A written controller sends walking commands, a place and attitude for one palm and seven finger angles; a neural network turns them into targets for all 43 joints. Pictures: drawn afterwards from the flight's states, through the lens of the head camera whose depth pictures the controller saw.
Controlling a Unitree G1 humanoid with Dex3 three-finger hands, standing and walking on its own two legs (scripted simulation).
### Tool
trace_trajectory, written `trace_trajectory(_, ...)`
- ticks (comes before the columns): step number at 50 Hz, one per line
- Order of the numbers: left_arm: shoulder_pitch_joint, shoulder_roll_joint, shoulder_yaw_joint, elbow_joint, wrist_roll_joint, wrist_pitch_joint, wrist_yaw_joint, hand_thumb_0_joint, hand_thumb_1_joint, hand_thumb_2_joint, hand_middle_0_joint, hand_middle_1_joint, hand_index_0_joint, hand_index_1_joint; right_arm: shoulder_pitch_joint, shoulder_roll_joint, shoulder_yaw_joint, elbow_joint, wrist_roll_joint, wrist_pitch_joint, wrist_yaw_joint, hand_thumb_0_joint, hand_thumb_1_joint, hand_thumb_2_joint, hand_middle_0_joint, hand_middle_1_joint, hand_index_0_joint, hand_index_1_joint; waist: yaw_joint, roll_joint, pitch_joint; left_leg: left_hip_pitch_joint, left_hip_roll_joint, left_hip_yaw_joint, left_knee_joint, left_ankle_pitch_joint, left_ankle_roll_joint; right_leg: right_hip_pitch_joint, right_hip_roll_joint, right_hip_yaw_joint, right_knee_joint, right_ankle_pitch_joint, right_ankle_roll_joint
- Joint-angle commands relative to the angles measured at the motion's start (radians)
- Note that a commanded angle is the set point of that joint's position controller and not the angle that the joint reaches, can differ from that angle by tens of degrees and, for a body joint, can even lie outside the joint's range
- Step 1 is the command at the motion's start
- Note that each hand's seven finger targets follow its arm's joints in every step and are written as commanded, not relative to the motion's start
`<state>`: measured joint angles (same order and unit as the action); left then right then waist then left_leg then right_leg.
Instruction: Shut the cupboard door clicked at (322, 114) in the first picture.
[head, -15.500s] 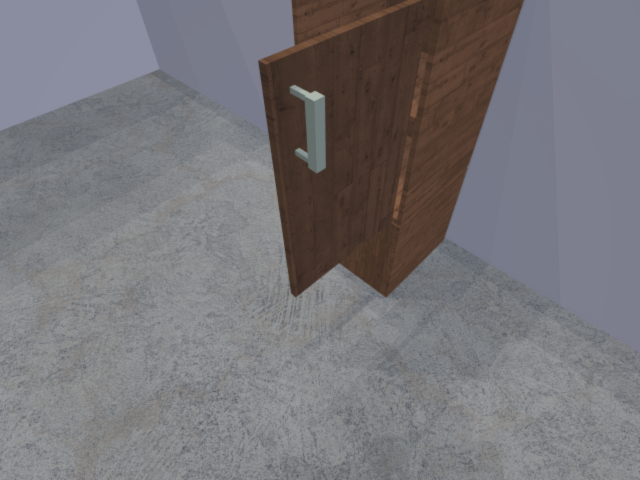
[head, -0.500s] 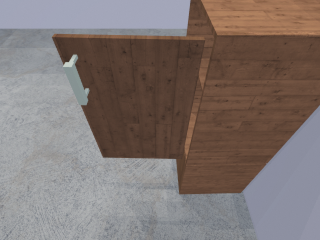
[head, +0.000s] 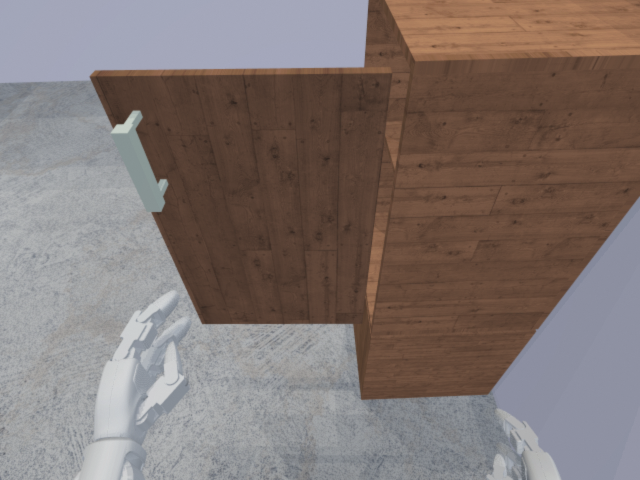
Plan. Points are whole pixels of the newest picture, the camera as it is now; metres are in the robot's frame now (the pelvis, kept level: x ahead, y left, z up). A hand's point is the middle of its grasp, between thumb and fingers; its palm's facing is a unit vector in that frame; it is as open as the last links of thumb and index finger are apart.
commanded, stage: raise the hand and make a fist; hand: left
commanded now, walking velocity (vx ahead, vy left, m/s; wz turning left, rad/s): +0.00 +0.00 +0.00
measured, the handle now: (145, 162) +0.50 +0.26 +0.16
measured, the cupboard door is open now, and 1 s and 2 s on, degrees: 88 88 88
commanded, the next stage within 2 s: bring the fist close to the handle in 1.66 s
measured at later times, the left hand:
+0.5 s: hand (180, 427) +0.18 +0.16 +0.04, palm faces -0.13 -0.99 +0.00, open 4.5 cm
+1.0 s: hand (89, 372) +0.20 +0.22 +0.13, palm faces +0.10 -0.99 -0.06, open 3.1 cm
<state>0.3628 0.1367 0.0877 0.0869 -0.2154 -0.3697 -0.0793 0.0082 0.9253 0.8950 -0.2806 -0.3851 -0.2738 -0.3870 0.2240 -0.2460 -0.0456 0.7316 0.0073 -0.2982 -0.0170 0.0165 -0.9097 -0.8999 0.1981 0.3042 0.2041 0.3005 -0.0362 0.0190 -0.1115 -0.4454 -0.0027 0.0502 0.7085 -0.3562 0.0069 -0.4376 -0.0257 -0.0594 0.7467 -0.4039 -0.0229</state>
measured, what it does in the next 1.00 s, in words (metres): stands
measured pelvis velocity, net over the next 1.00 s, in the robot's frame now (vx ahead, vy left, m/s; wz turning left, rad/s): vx -0.01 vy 0.02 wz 0.02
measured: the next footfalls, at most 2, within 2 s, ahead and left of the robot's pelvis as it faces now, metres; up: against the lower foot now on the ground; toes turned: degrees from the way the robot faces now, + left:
none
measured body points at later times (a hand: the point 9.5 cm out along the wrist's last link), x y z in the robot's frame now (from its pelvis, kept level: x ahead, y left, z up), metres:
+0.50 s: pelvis -0.03 +0.01 -0.03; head -0.01 +0.00 +0.42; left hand +0.19 +0.21 +0.04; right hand +0.13 -0.20 -0.11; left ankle +0.00 +0.12 -0.71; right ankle -0.02 -0.10 -0.71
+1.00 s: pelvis -0.01 +0.02 +0.00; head -0.02 +0.02 +0.45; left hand +0.19 +0.28 +0.14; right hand +0.19 -0.18 -0.05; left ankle +0.00 +0.12 -0.71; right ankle -0.02 -0.10 -0.71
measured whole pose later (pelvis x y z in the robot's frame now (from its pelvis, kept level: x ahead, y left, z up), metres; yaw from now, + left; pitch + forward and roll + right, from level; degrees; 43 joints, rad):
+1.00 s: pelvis -0.01 +0.02 +0.00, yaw +1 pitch +2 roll -2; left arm 0.37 0.26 0.19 -0.31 -0.29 -0.08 -0.17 0.02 0.90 0.90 -1.19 -1.36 -1.18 -1.37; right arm 0.25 -0.23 0.06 0.53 0.05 -0.27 -0.06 0.02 -0.90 -0.90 0.20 0.30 0.20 0.30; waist 0.05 0.04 -0.08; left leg -0.41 0.00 0.02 0.76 -0.38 0.04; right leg -0.35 -0.02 -0.08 0.71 -0.39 0.00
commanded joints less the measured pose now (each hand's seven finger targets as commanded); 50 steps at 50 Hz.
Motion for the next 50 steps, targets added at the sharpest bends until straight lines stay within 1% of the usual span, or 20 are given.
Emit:
trace_trajectory(1, 0.458, 0.111, 0.142, 0.072, -0.052, -0.200, -0.248, 0.000, 0.900, 0.900, -0.438, -0.560, -0.438, -0.560, -0.092, -0.104, -0.062, -0.240, 0.005, -0.020, 0.033, 0.000, -0.900, -0.900, 0.200, 0.300, 0.200, 0.300, 0.132, -0.253, -0.020, -0.206, -0.047, -0.024, 0.107, 0.200, -0.031, 0.013, -0.037, 0.075, 0.053, 0.478, 0.024)
trace_trajectory(4, 0.283, 0.191, 0.170, -0.197, -0.052, -0.166, -0.254, 0.000, 0.900, 0.900, -0.493, -0.620, -0.493, -0.620, -0.142, -0.101, -0.050, -0.347, 0.009, 0.011, 0.020, 0.000, -0.900, -0.900, 0.200, 0.300, 0.200, 0.300, 0.141, 0.062, -0.110, -0.182, -0.057, 0.012, 0.141, 0.169, -0.005, -0.031, -0.025, 0.093, 0.077, 0.294, 0.000)
trace_trajectory(6, 0.125, 0.218, 0.174, -0.382, -0.057, -0.170, -0.201, 0.000, 0.900, 0.900, -0.530, -0.660, -0.530, -0.660, -0.113, -0.094, -0.042, -0.377, 0.006, 0.016, 0.006, 0.000, -0.900, -0.900, 0.200, 0.300, 0.200, 0.300, 0.097, 0.156, -0.152, -0.166, -0.039, -0.007, 0.166, 0.113, 0.009, -0.117, -0.002, 0.096, 0.070, 0.129, -0.004)
trace_trajectory(9, -0.089, 0.179, 0.096, -0.593, -0.059, -0.265, -0.136, 0.000, 0.900, 0.900, -0.585, -0.720, -0.585, -0.720, -0.056, -0.088, -0.024, -0.360, -0.001, -0.007, -0.010, 0.000, -0.900, -0.900, 0.200, 0.300, 0.200, 0.300, 0.011, 0.143, -0.183, -0.136, -0.013, -0.064, 0.236, 0.066, 0.024, -0.240, 0.022, 0.091, 0.085, 0.043, -0.006)
trace_trajectory(10, -0.175, 0.168, 0.052, -0.647, -0.061, -0.295, -0.137, 0.000, 0.900, 0.900, -0.603, -0.740, -0.603, -0.740, -0.050, -0.095, -0.020, -0.349, 0.000, -0.014, -0.018, 0.000, -0.900, -0.900, 0.200, 0.300, 0.200, 0.300, -0.023, 0.090, -0.185, -0.146, -0.004, -0.078, 0.260, 0.032, 0.029, -0.276, 0.029, 0.103, 0.085, -0.007, 0.000)
trace_trajectory(12, -0.135, 0.122, -0.027, -0.606, -0.072, -0.314, -0.171, 0.000, 0.900, 0.900, -0.640, -0.780, -0.640, -0.780, -0.036, -0.112, -0.015, -0.332, 0.010, -0.034, -0.036, 0.000, -0.900, -0.900, 0.200, 0.300, 0.200, 0.300, -0.046, 0.045, -0.145, -0.164, 0.009, -0.090, 0.273, -0.010, 0.034, -0.303, 0.036, 0.105, 0.071, -0.065, -0.003)
trace_trajectory(14, -0.133, 0.137, -0.051, -0.533, -0.075, -0.267, -0.214, 0.000, 0.900, 0.900, -0.677, -0.820, -0.677, -0.820, -0.032, -0.126, -0.006, -0.325, 0.023, -0.041, -0.051, 0.000, -0.900, -0.900, 0.200, 0.300, 0.200, 0.300, -0.058, 0.019, -0.099, -0.201, 0.015, -0.098, 0.267, -0.056, 0.036, -0.302, 0.040, 0.107, 0.046, -0.119, 0.001)
trace_trajectory(16, -0.074, 0.167, -0.045, -0.394, -0.065, -0.135, -0.252, 0.000, 0.900, 0.900, -0.713, -0.860, -0.713, -0.860, -0.030, -0.131, 0.005, -0.331, 0.041, -0.028, -0.066, 0.000, -0.900, -0.900, 0.200, 0.300, 0.200, 0.300, -0.049, -0.031, -0.030, -0.242, 0.010, -0.095, 0.234, -0.100, 0.037, -0.271, 0.028, 0.133, -0.025, -0.200, 0.012)
trace_trajectory(17, -0.020, 0.188, -0.020, -0.348, -0.056, -0.052, -0.261, 0.000, 0.900, 0.900, -0.732, -0.880, -0.732, -0.880, -0.031, -0.130, 0.004, -0.342, 0.048, -0.017, -0.070, 0.000, -0.900, -0.900, 0.200, 0.300, 0.200, 0.300, -0.021, -0.036, -0.024, -0.242, 0.009, -0.091, 0.201, -0.107, 0.036, -0.239, 0.019, 0.135, -0.052, -0.221, 0.015)
trace_trajectory(20, 0.123, 0.268, 0.120, -0.310, -0.047, 0.183, -0.230, 0.000, 0.900, 0.900, -0.787, -0.940, -0.787, -0.940, -0.079, -0.107, 0.006, -0.394, 0.059, 0.024, -0.072, 0.000, -0.900, -0.900, 0.200, 0.300, 0.200, 0.300, 0.089, -0.008, -0.113, -0.186, -0.006, -0.082, 0.117, -0.052, 0.031, -0.093, 0.000, 0.121, -0.063, -0.169, 0.015)
trace_trajectory(22, 0.124, 0.253, 0.170, -0.453, -0.081, 0.250, -0.165, 0.000, 0.900, 0.900, -0.823, -0.980, -0.823, -0.980, -0.102, -0.073, 0.021, -0.427, 0.053, 0.047, -0.071, 0.000, -0.900, -0.900, 0.200, 0.300, 0.200, 0.300, 0.118, -0.006, -0.155, -0.132, -0.008, -0.077, 0.069, 0.005, 0.021, -0.017, -0.003, 0.079, -0.052, -0.089, 0.017)
trace_trajectory(25, 0.100, 0.239, 0.249, -0.544, -0.120, 0.208, -0.037, 0.000, 0.900, 0.900, -0.878, -1.040, -0.878, -1.040, -0.096, -0.057, 0.029, -0.409, 0.038, 0.049, -0.073, 0.000, -0.900, -0.900, 0.200, 0.300, 0.200, 0.300, 0.123, -0.089, -0.124, -0.100, 0.008, -0.088, 0.038, 0.077, 0.013, 0.015, 0.026, 0.023, -0.035, 0.036, 0.012)
trace_trajectory(27, 0.080, 0.210, 0.212, -0.572, -0.103, 0.135, -0.001, 0.000, 0.900, 0.900, -0.915, -1.080, -0.915, -1.080, -0.052, -0.062, 0.029, -0.397, 0.030, 0.030, -0.063, 0.000, -0.900, -0.900, 0.200, 0.300, 0.200, 0.300, 0.101, -0.059, -0.096, -0.081, 0.013, -0.087, 0.021, 0.111, 0.010, -0.019, 0.040, 0.001, -0.012, 0.108, 0.008)
trace_trajectory(30, 0.010, 0.194, 0.107, -0.594, -0.056, 0.034, -0.025, 0.000, 0.900, 0.900, -0.970, -1.140, -0.970, -1.140, -0.019, -0.096, 0.030, -0.372, 0.020, -0.004, -0.043, 0.000, -0.900, -0.900, 0.200, 0.300, 0.200, 0.300, 0.048, 0.007, -0.067, -0.059, 0.014, -0.088, 0.029, 0.106, 0.015, -0.076, 0.043, 0.000, 0.000, 0.103, 0.007)
trace_trajectory(32, -0.007, 0.156, 0.021, -0.571, -0.046, 0.020, -0.077, 0.000, 0.900, 0.900, -1.007, -1.180, -1.007, -1.180, -0.003, -0.108, 0.031, -0.357, 0.027, -0.031, -0.042, 0.000, -0.900, -0.900, 0.200, 0.300, 0.200, 0.300, 0.020, 0.057, -0.043, -0.034, 0.016, -0.098, 0.017, 0.070, 0.016, -0.105, 0.040, -0.001, -0.015, 0.070, 0.005)
trace_trajectory(34, -0.008, 0.159, -0.003, -0.560, -0.050, 0.048, -0.126, 0.000, 0.900, 0.900, -1.043, -1.220, -1.043, -1.220, 0.004, -0.121, 0.029, -0.354, 0.036, -0.052, -0.049, 0.000, -0.900, -0.900, 0.200, 0.300, 0.200, 0.300, 0.018, 0.067, -0.055, -0.014, 0.017, -0.110, -0.001, 0.039, 0.018, -0.088, 0.037, 0.001, -0.038, 0.052, 0.004)
trace_trajectory(36, -0.002, 0.194, 0.028, -0.544, -0.054, 0.101, -0.149, 0.000, 0.900, 0.900, -1.080, -1.260, -1.080, -1.260, -0.001, -0.126, 0.024, -0.351, 0.047, -0.057, -0.058, 0.000, -0.900, -0.900, 0.200, 0.300, 0.200, 0.300, 0.026, 0.014, -0.053, -0.013, 0.014, -0.113, -0.018, 0.010, 0.024, -0.062, 0.031, 0.012, -0.077, 0.020, 0.010)
trace_trajectory(40, 0.003, 0.310, 0.202, -0.588, -0.056, 0.176, -0.099, 0.000, 0.900, 0.900, -1.153, -1.340, -1.153, -1.340, -0.023, -0.114, 0.028, -0.348, 0.041, -0.044, -0.069, 0.000, -0.900, -0.900, 0.200, 0.300, 0.200, 0.300, 0.087, 0.027, -0.109, 0.049, 0.014, -0.116, -0.067, 0.106, 0.017, 0.034, 0.036, -0.014, -0.072, 0.125, 0.002)
trace_trajectory(45, -0.075, 0.246, 0.191, -0.642, -0.091, 0.198, -0.057, 0.000, 0.900, 0.900, -1.245, -1.440, -1.245, -1.440, -0.028, -0.101, 0.048, -0.345, 0.039, -0.028, -0.056, 0.000, -0.900, -0.900, 0.200, 0.300, 0.200, 0.300, 0.083, 0.052, -0.081, 0.119, 0.021, -0.105, -0.096, 0.243, -0.001, 0.082, 0.047, -0.038, -0.086, 0.259, 0.000)
trace_trajectory(50, -0.120, 0.197, 0.083, -0.562, -0.072, 0.291, -0.130, 0.000, 0.900, 0.900, -1.300, -1.500, -1.300, -1.500, -0.028, -0.116, 0.057, -0.329, 0.050, -0.023, -0.055, 0.000, -0.900, -0.900, 0.200, 0.300, 0.200, 0.300, 0.051, 0.027, 0.011, 0.146, 0.023, -0.102, -0.124, 0.241, 0.009, 0.086, 0.045, -0.028, -0.148, 0.278, 0.006)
